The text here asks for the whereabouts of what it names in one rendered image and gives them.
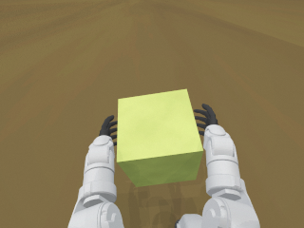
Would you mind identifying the carton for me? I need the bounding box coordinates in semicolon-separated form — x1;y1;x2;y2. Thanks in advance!
116;89;203;187

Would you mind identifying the robot right thigh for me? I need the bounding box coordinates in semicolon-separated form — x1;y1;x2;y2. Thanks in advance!
177;214;202;228

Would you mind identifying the robot left forearm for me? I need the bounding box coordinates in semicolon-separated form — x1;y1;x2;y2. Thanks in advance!
71;135;117;218

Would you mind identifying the robot left hand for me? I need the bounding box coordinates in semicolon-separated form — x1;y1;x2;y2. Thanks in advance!
99;115;118;146

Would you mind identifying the left robot upper arm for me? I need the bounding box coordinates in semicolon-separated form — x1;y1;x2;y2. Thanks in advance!
68;201;124;228

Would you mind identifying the right robot upper arm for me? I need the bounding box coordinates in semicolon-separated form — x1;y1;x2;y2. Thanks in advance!
201;197;260;228

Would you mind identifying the robot right forearm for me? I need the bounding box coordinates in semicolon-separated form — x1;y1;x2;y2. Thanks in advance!
203;124;260;228

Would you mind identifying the robot right hand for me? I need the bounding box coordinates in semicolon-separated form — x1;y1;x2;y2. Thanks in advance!
194;104;219;136

